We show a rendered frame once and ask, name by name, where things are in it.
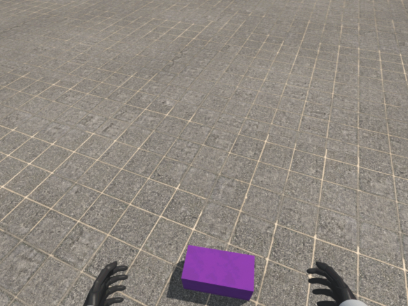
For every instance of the robot right hand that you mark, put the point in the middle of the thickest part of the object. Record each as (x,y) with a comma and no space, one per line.
(339,290)

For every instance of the carton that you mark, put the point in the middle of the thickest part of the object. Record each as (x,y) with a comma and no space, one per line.
(219,272)

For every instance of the robot left hand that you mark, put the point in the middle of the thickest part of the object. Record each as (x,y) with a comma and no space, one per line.
(100,289)

